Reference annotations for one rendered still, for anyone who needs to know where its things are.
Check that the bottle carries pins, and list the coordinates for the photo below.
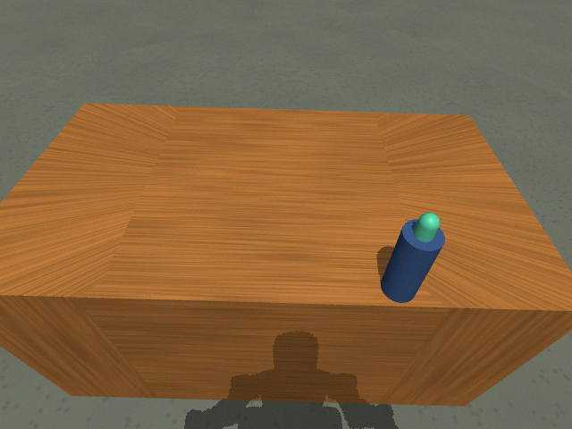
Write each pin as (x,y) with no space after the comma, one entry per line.
(419,243)

